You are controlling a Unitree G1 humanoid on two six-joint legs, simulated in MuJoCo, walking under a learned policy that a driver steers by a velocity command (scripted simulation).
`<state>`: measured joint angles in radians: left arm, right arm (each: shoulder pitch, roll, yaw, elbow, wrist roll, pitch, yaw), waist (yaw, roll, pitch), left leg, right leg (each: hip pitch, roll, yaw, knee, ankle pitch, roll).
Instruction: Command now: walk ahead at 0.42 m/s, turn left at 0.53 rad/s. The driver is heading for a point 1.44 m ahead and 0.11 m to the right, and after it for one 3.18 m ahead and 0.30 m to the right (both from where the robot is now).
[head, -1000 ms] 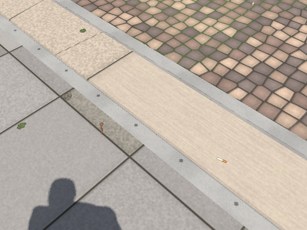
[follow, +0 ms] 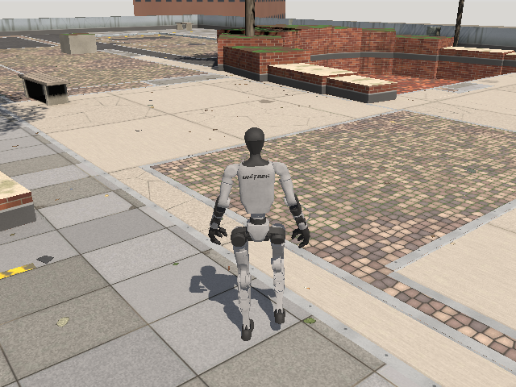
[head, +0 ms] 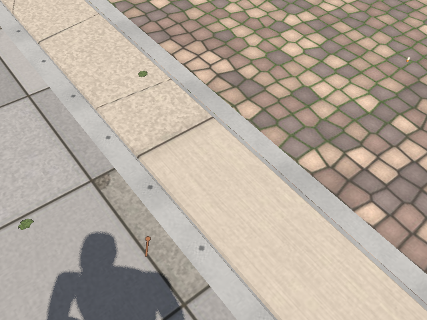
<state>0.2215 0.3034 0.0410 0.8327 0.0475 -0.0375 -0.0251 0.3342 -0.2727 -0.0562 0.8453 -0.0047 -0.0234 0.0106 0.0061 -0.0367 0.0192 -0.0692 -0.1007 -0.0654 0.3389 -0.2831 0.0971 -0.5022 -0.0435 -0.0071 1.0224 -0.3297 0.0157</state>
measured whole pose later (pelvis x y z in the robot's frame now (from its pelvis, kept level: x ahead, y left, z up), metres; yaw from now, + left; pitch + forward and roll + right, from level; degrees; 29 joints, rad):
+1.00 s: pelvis +0.49 +0.05 +0.00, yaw -9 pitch +2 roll +1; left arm 0.15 0.30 0.07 0.78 0.04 0.01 -0.07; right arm 0.40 -0.25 -0.04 0.84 -0.02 -0.09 -0.01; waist -0.04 -0.05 0.01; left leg -0.03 0.00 0.18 0.26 -0.26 0.03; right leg -0.67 -0.05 0.00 0.99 -0.14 -0.02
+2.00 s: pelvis +1.03 -0.09 +0.00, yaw -4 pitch +1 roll +0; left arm 0.17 0.26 0.01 0.77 0.05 -0.04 -0.01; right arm 0.35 -0.28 -0.06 0.87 0.00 -0.04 0.01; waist -0.01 -0.02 0.04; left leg -0.16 -0.16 -0.04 0.35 -0.18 0.14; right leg -0.61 -0.11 0.06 1.04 -0.26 0.03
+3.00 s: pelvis +1.53 -0.09 +0.00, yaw -6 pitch +1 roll +1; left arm 0.21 0.30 0.08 0.80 0.03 0.01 -0.05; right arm 0.36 -0.25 -0.04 0.83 -0.02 -0.09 -0.01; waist -0.03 -0.05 0.01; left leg -0.08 -0.01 0.16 0.28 -0.23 0.04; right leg -0.63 -0.05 0.01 1.05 -0.19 -0.03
